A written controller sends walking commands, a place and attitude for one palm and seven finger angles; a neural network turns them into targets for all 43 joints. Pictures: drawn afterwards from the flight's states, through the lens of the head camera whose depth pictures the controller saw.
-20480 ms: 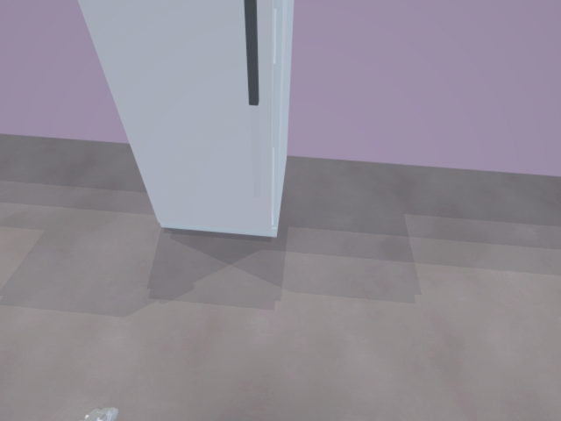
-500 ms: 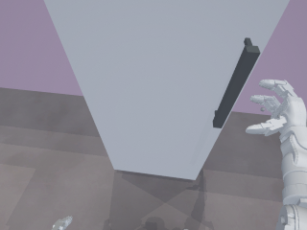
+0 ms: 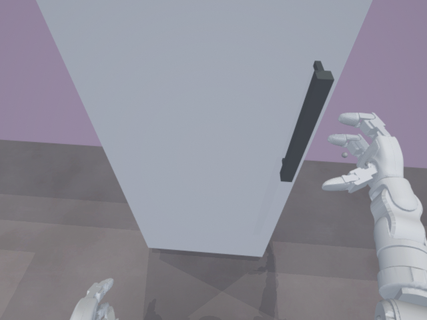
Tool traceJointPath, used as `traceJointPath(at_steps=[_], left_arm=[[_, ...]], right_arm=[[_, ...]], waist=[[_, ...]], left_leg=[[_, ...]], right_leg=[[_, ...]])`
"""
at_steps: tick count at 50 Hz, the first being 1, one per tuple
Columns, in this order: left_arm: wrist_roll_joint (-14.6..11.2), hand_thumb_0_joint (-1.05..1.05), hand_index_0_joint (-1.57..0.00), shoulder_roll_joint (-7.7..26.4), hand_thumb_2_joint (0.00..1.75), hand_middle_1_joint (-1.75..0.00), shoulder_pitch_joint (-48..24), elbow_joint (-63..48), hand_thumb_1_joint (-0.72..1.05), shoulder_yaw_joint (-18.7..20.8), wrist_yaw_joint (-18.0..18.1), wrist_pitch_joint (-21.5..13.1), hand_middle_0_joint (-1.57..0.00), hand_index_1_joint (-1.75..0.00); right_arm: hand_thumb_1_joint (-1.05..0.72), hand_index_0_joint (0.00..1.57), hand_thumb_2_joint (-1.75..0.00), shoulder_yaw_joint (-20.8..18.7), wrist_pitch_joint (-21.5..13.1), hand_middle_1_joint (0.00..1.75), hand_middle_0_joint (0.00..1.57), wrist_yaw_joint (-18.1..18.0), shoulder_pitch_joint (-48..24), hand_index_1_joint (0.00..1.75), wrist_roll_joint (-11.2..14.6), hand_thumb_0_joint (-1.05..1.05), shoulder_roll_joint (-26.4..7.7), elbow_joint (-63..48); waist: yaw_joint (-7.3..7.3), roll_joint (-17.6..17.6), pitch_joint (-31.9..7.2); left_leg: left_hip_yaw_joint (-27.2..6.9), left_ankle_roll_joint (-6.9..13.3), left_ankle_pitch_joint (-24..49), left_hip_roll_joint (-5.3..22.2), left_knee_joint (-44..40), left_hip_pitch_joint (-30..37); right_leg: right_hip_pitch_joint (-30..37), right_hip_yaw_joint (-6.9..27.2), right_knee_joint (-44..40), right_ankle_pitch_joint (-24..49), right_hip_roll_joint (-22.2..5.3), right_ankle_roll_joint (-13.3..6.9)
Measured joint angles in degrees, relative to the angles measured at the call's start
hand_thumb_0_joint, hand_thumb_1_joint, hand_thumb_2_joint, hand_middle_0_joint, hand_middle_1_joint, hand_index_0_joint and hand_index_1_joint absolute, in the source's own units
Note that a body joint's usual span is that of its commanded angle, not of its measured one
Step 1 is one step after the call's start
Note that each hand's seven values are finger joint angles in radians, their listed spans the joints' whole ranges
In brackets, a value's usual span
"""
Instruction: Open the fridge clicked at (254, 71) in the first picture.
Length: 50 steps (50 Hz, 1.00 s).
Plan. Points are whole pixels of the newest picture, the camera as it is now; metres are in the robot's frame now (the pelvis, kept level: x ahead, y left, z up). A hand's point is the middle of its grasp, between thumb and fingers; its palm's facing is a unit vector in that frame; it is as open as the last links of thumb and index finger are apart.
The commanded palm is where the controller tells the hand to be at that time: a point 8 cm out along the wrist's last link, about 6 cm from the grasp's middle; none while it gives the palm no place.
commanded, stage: move the hooked fingers beside the handle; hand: right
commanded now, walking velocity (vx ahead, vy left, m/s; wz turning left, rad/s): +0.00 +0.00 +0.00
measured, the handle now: (299, 129) +0.47 -0.14 +0.12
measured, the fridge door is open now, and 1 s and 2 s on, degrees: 0 0 0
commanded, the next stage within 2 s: feel for the door with the fingertips in 1.34 s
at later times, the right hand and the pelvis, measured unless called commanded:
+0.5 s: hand (345, 160) +0.39 -0.21 +0.12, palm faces +0.01 +1.00 +0.01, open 14.0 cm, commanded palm +0.36 -0.25 +0.13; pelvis +0.00 +0.01 +0.00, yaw +1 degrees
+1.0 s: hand (341, 152) +0.40 -0.20 +0.13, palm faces -0.01 +1.00 +0.01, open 14.0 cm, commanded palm +0.37 -0.25 +0.13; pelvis +0.00 +0.01 +0.00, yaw +1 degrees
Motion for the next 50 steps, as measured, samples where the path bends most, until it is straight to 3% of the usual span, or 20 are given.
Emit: traceJointPath(at_steps=[6,11,16,22,30,38,46,50], left_arm=[[0.3,0.00,-0.20,-0.4,0.90,-0.30,-0.7,-0.6,0.90,-0.7,0.0,0.4,-0.20,-0.30],[0.7,0.00,-0.20,-0.4,0.90,-0.30,1.3,-0.8,0.90,-0.4,-0.4,0.6,-0.20,-0.30],[0.2,0.00,-0.20,0.1,0.90,-0.30,3.8,0.2,0.90,0.2,-0.5,1.6,-0.20,-0.30],[-0.6,0.01,-0.20,1.2,0.90,-0.30,5.0,0.1,0.90,1.0,-0.2,2.2,-0.20,-0.30],[0.1,0.01,-0.20,0.9,0.90,-0.30,2.2,0.6,0.90,1.1,0.0,0.9,-0.20,-0.30],[-0.3,0.01,-0.20,0.0,0.90,-0.30,0.4,-1.2,0.90,-0.2,0.2,1.3,-0.20,-0.30],[-0.3,0.00,-0.20,0.6,0.90,-0.30,1.3,-0.1,0.90,0.2,0.4,0.9,-0.20,-0.30],[-0.2,0.01,-0.20,0.5,0.90,-0.30,1.8,0.7,0.90,0.3,0.2,0.9,-0.20,-0.30]], right_arm=[[0.50,0.31,-0.30,-0.6,2.5,1.20,0.30,-1.0,-4.2,1.20,-1.2,-0.01,-0.6,6.3],[0.50,0.31,-0.30,-3.8,-0.6,1.20,0.30,-1.6,-2.4,1.20,-1.6,-0.01,-1.5,5.5],[0.50,0.30,-0.30,-5.5,-1.6,1.20,0.30,0.8,-0.2,1.20,-0.4,-0.01,-3.7,5.0],[0.50,0.30,-0.30,-4.6,1.1,1.20,0.30,4.0,2.6,1.20,1.5,-0.01,-4.3,4.1],[0.50,0.30,-0.30,-3.8,-1.5,1.20,0.30,1.4,4.1,1.20,1.1,-0.01,-0.7,-1.5],[0.50,0.31,-0.30,-5.0,1.4,1.20,0.30,2.4,0.3,1.20,0.5,-0.01,-4.2,6.2],[0.50,0.30,-0.30,-2.9,-2.0,1.20,0.30,2.6,-1.0,1.20,1.1,-0.01,-2.7,5.0],[0.50,0.30,-0.30,-1.4,-1.7,1.20,0.30,1.8,-1.7,1.20,0.6,-0.01,-1.4,4.2]], waist=[[1.31,0.4,-0.1],[1.94,0.5,-0.3],[1.84,0.3,-1.1],[1.28,-0.3,-1.0],[0.81,-0.2,-0.6],[1.42,0.1,-1.3],[0.56,-0.2,0.0],[0.76,-0.2,-0.4]], left_leg=[[-0.3,0.3,0.5,-0.1,-0.1,-1.2],[-1.2,0.6,0.5,-0.7,-0.2,-1.2],[-1.5,0.8,0.2,-1.1,-0.5,-0.4],[-1.1,0.9,0.2,-1.2,-0.8,0.0],[-0.8,1.0,0.1,-1.1,-0.2,0.0],[-0.7,1.2,0.4,-1.3,-0.1,-0.4],[-0.1,0.9,0.4,-1.1,0.3,-1.1],[-0.2,0.7,0.4,-0.8,0.3,-1.1]], right_leg=[[-0.6,-0.3,-1.0,0.9,-0.1,0.2],[-0.2,-1.0,-1.1,0.5,-0.8,0.6],[0.6,-1.2,-1.1,-0.1,-1.3,0.9],[0.7,-0.8,-1.1,-0.1,-1.3,1.0],[0.8,-0.5,-0.9,0.2,-1.1,1.0],[0.5,-0.4,-1.1,0.7,-1.3,1.2],[-0.7,0.2,-0.1,0.6,-1.0,0.9],[-0.7,0.1,-0.2,0.6,-0.7,0.7]])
